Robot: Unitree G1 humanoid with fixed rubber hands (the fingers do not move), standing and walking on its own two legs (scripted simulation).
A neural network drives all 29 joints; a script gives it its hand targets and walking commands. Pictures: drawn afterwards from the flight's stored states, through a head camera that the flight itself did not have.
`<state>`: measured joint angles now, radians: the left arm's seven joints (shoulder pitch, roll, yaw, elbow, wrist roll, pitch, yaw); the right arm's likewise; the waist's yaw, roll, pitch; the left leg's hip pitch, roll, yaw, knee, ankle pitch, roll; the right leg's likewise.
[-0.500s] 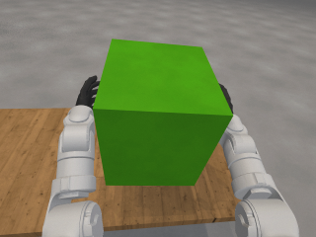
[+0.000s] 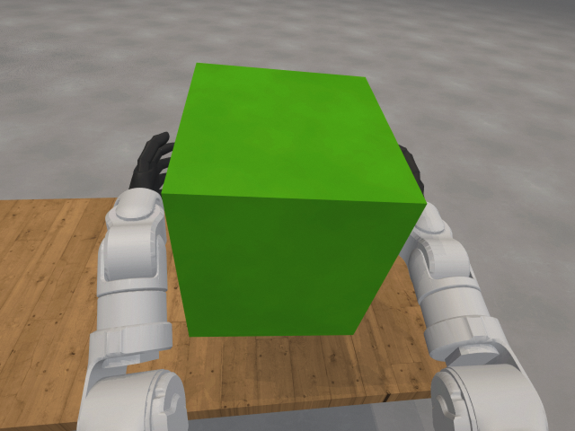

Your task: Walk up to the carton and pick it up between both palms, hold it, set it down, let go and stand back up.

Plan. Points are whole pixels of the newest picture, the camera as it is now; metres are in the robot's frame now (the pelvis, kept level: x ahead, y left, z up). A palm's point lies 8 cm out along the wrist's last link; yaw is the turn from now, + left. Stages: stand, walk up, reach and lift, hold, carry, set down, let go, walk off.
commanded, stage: reach and lift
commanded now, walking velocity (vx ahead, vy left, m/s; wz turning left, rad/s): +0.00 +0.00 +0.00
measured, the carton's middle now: (278, 205) +0.41 +0.00 +0.15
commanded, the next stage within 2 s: hold in 0.48 s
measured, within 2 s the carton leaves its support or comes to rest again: neither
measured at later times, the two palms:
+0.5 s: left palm (133, 184) +0.36 +0.18 +0.22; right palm (405, 187) +0.36 -0.16 +0.21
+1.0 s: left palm (129, 174) +0.35 +0.18 +0.24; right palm (413, 173) +0.36 -0.16 +0.23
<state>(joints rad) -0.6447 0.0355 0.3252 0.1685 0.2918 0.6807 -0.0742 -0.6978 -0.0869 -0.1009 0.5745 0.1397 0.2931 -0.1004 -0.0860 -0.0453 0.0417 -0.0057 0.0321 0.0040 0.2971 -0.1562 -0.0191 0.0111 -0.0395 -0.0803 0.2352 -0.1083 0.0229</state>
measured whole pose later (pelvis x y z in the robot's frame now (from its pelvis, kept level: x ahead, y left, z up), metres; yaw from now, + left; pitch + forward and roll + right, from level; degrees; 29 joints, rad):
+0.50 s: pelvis +0.00 +0.00 +0.00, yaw +1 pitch -9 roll -1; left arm -0.67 0.06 0.34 0.15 0.30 0.74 -0.10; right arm -0.74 -0.08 -0.09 0.57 0.16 0.35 -0.13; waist -0.09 -0.05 0.02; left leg 0.01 0.03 -0.01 0.30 -0.15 -0.02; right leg 0.03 -0.04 -0.09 0.23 -0.11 0.02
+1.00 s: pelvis +0.00 -0.01 +0.00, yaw +1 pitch -9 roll -1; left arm -0.71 0.06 0.37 0.11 0.31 0.81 -0.12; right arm -0.79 -0.10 -0.08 0.54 0.19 0.44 -0.14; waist -0.09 -0.05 -0.01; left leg 0.01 0.04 -0.01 0.29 -0.14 -0.03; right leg 0.03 -0.02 -0.07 0.23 -0.11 0.01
